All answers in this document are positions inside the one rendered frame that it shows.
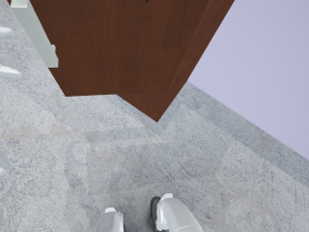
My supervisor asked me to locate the right robot thigh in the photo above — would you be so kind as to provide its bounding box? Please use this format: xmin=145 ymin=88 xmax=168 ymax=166
xmin=157 ymin=197 xmax=204 ymax=232

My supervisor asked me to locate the handle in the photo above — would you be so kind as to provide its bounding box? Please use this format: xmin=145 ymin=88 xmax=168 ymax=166
xmin=11 ymin=0 xmax=59 ymax=68

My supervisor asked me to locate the left robot upper arm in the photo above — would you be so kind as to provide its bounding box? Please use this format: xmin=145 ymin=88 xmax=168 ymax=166
xmin=0 ymin=151 xmax=11 ymax=232

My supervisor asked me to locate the robot right foot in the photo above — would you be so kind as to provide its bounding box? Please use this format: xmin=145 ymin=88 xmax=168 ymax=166
xmin=150 ymin=196 xmax=166 ymax=232

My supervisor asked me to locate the left robot hand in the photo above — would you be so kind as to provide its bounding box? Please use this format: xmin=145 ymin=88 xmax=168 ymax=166
xmin=0 ymin=26 xmax=22 ymax=79

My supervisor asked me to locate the cupboard door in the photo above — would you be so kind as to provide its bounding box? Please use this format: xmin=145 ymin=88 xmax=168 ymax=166
xmin=7 ymin=0 xmax=210 ymax=97

